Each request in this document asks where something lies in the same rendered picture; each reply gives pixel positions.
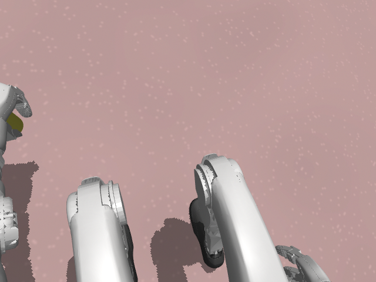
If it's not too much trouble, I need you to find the right robot foot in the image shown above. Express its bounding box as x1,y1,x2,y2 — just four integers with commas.
189,198,224,268

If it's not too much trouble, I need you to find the tin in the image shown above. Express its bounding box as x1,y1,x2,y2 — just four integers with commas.
7,113,24,132

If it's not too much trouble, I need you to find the left robot foot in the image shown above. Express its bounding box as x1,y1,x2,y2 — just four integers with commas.
124,224,137,282

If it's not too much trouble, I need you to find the left robot hand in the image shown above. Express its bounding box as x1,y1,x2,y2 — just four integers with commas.
0,83,32,141

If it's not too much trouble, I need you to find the left robot arm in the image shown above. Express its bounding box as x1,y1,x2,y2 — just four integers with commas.
0,118,19,282

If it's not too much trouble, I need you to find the right robot hand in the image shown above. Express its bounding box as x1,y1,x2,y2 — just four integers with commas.
275,246,330,282

